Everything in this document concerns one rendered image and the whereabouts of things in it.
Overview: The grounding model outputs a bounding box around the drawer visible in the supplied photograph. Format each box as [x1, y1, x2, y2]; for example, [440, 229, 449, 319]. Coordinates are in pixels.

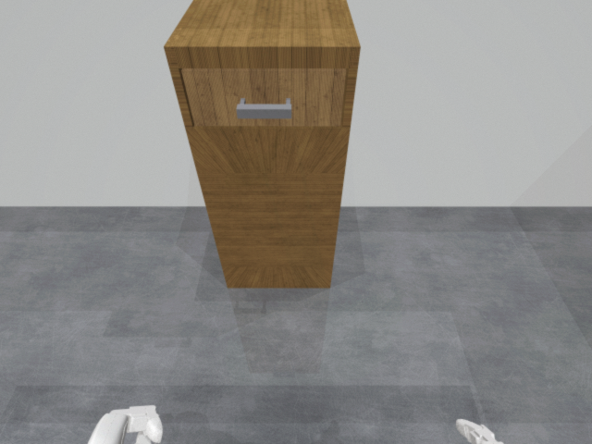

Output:
[181, 68, 346, 126]

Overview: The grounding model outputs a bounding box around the cabinet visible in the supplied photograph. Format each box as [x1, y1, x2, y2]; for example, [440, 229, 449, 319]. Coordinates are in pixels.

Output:
[164, 0, 361, 288]

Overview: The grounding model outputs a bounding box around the left robot hand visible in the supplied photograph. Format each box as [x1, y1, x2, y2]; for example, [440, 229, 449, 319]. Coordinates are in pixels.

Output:
[88, 405, 163, 444]

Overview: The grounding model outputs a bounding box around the handle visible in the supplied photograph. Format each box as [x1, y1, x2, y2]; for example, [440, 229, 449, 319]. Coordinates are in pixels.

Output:
[236, 98, 291, 118]

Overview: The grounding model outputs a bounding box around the right robot hand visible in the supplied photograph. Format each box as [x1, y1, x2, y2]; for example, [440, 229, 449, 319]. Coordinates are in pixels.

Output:
[456, 419, 504, 444]

